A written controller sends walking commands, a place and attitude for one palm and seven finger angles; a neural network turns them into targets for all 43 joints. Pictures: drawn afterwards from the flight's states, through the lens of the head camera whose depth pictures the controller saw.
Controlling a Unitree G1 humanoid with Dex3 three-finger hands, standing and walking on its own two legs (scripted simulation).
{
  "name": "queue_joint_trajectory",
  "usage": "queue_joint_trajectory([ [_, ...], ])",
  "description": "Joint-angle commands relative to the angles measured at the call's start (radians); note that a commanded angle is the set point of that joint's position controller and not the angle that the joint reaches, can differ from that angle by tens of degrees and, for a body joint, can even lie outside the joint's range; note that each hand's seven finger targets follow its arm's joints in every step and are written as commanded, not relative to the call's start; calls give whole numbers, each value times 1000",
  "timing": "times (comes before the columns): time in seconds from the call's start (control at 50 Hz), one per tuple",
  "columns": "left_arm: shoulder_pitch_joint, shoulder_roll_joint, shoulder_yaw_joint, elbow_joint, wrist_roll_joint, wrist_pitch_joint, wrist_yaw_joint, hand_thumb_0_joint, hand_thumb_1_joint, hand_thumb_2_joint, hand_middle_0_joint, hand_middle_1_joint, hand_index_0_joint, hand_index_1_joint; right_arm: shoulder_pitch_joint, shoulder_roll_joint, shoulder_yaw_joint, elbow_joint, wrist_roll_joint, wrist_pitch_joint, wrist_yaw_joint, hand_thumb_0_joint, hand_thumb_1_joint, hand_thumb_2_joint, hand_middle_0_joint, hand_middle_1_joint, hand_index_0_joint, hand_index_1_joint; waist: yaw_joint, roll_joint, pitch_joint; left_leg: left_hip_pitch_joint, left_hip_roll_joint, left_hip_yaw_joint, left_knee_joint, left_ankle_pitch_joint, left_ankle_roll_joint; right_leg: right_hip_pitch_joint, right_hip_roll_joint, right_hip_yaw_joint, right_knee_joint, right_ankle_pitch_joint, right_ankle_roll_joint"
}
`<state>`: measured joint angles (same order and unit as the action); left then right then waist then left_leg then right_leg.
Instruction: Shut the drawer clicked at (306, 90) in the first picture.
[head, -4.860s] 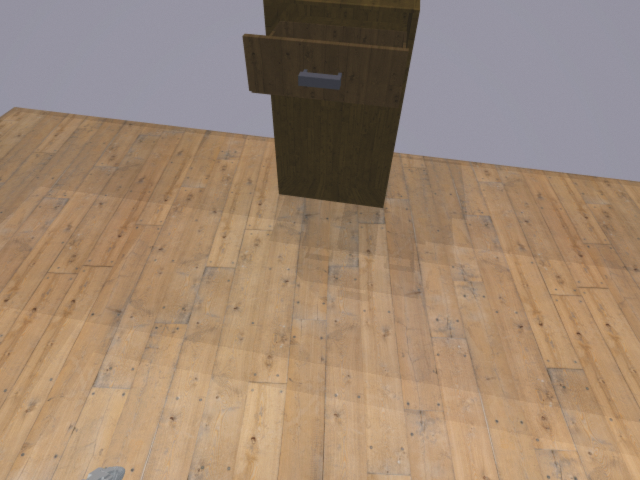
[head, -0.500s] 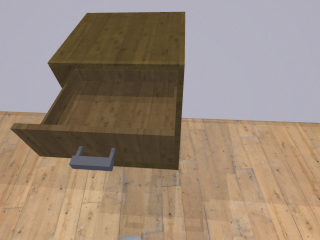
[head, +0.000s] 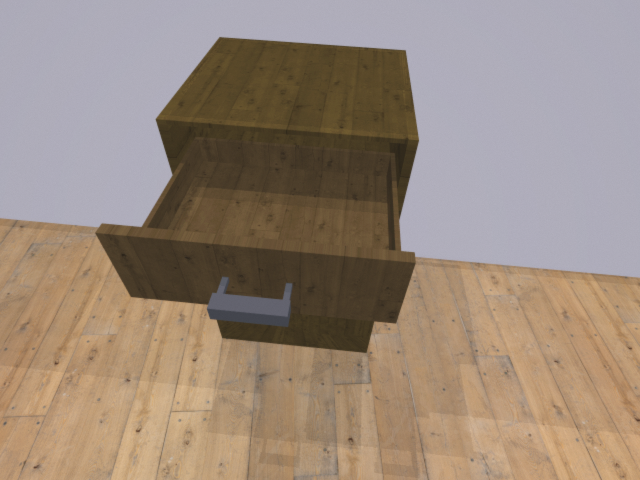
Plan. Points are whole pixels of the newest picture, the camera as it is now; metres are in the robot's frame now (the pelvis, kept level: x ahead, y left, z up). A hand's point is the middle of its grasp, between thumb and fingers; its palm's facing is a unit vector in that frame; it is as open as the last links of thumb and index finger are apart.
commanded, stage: come to a stop and stand still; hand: left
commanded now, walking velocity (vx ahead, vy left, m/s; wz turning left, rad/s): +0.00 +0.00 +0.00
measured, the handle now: (253, 297) +0.37 +0.13 -0.01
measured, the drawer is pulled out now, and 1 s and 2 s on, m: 0.30 0.30 0.30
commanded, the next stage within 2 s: look again from close up in 0.76 s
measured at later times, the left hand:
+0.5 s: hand out of the picture +0.05 +0.16 -0.17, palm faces +0.02 -0.98 -0.18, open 7.3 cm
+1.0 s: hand out of the picture +0.07 +0.16 -0.17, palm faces +0.02 -0.98 -0.19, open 7.3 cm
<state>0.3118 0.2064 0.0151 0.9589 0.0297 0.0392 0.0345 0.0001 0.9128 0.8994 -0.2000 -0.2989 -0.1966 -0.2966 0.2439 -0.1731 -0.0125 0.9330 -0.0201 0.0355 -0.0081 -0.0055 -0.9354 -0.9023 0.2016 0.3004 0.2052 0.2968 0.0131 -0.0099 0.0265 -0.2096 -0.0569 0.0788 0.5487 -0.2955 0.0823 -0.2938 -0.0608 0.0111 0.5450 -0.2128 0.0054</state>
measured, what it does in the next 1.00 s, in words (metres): shifts its weight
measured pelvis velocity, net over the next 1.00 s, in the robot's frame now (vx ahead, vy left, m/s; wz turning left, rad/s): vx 0.06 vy -0.02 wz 0.01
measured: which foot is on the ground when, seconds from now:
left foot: down 0.00-1.00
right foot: down 0.00-1.00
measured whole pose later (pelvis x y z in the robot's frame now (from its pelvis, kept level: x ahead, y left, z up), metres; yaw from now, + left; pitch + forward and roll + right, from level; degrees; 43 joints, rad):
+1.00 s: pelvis +0.06 -0.02 +0.01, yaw +0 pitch -1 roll +0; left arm 0.27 0.17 -0.01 1.06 0.01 0.00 0.04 0.00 0.92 0.90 -0.20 -0.30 -0.20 -0.30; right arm 0.26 -0.15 0.00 1.11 -0.01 -0.01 -0.03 0.00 -0.92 -0.90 0.20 0.30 0.20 0.30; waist 0.00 -0.02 0.04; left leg -0.09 -0.03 0.05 0.43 -0.31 0.05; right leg -0.19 -0.03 0.01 0.45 -0.24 0.03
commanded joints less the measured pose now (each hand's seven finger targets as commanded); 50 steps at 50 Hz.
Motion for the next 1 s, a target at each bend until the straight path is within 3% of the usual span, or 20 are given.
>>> queue_joint_trajectory([
  [0.0, 28, 66, 13, -57, -4, -29, 0, 0, 900, 900, -200, -300, -200, -300, -2, -142, -35, -63, 3, -35, -3, 0, -900, -900, 200, 300, 200, 300, -3, 30, 76, -161, 169, -236, -297, -251, -24, 27, 4, 23, -75, -88, -30],
  [0.12, 41, 60, 7, -31, -7, -39, 1, 0, 900, 900, -200, -300, -200, -300, 36, -125, -27, -18, 6, -46, -5, 0, -900, -900, 200, 300, 200, 300, -5, 32, 70, -117, 164, -227, -304, -173, -25, 31, -7, 40, -103, -40, -34],
  [0.22, 49, 53, 0, 2, -12, -50, 4, 0, 900, 900, -200, -300, -200, -300, 63, -107, -17, 25, 11, -60, -9, 0, -900, -900, 200, 300, 200, 300, -10, -1, 33, -52, 154, -194, -260, -11, -26, 58, -26, 59, -121, 39, -34],
  [0.34, 48, 39, -2, 36, -17, -53, 10, 0, 900, 900, -200, -300, -200, -300, 80, -92, -11, 73, 13, -71, -19, 0, -900, -900, 200, 300, 200, 300, -10, 24, 2, 20, 153, -160, -204, 225, -32, 86, -38, 50, -111, 136, -29],
  [0.52, 27, 40, -3, 59, -19, -52, 12, 0, 900, 900, -200, -300, -200, -300, 81, -74, -8, 117, 13, -69, -23, 0, -900, -900, 200, 300, 200, 300, -10, 24, 33, 34, 153, -146, -195, 266, -35, 95, -41, 54, -121, 172, -31],
  [0.66, 18, 42, -1, 59, -20, -52, 14, 0, 900, 900, -200, -300, -200, -300, 75, -77, -8, 130, 12, -70, -26, 0, -900, -900, 200, 300, 200, 300, -10, 15, 20, 72, 156, -140, -185, 326, -40, 106, -46, 55, -116, 221, -32],
  [0.88, 11, 45, -1, 62, -21, -51, 11, 0, 900, 900, -200, -300, -200, -300, 74, -75, -6, 141, 14, -67, -26, 0, -900, -900, 200, 300, 200, 300, -10, 6, 30, 73, 155, -138, -202, 266, -40, 108, -48, 58, -139, 187, -32],
  [0.98, 15, 46, 0, 68, -21, -54, 11, 0, 900, 900, -200, -300, -200, -300, 80, -73, -7, 149, 15, -70, -27, 0, -900, -900, 200, 300, 200, 300, -11, 19, 15, 86, 158, -132, -197, 295, -41, 119, -49, 54, -136, 213, -33],
])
